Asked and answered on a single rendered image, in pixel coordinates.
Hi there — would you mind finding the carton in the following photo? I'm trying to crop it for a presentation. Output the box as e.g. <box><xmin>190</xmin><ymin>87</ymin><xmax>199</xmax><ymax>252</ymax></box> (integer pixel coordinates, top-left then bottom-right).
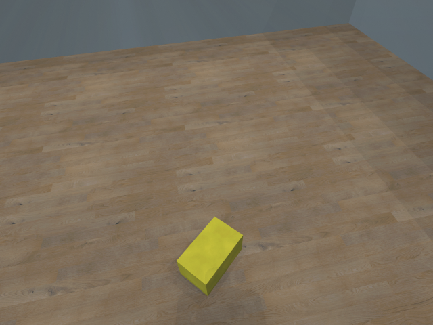
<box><xmin>176</xmin><ymin>217</ymin><xmax>243</xmax><ymax>296</ymax></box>

